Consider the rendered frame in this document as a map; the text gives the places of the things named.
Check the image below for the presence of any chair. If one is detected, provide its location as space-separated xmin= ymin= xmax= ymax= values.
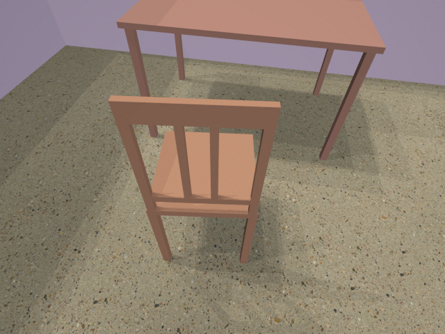
xmin=108 ymin=95 xmax=281 ymax=264

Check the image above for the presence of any table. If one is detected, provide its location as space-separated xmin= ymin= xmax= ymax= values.
xmin=117 ymin=0 xmax=386 ymax=160

